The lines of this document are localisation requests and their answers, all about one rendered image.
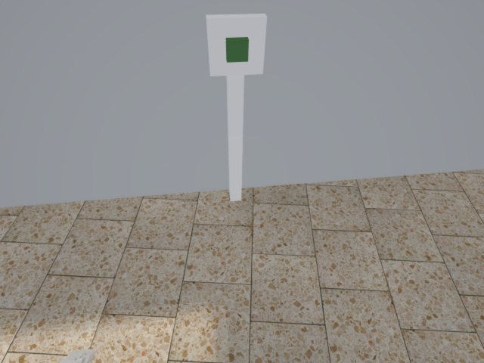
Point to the panel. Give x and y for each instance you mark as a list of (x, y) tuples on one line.
[(219, 27)]

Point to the button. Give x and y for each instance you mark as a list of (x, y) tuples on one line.
[(237, 49)]

